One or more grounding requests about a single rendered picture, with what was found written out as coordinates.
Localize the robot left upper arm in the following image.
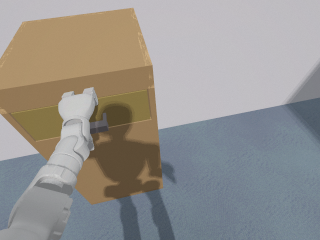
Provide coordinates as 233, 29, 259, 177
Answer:
0, 186, 73, 240

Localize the drawer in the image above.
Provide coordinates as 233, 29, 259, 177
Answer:
11, 89, 151, 141

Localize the handle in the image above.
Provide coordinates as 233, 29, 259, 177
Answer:
90, 112, 109, 134

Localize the cabinet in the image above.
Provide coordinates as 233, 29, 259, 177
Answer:
0, 8, 163, 205

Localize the robot left hand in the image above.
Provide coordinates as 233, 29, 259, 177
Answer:
58, 87, 98, 151

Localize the robot left forearm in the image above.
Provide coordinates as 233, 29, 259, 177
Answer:
8, 115, 90, 228

